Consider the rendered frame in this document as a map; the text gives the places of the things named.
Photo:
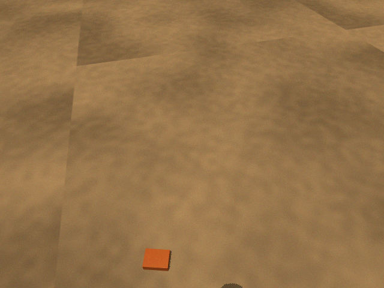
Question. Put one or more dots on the small box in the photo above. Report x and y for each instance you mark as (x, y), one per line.
(156, 259)

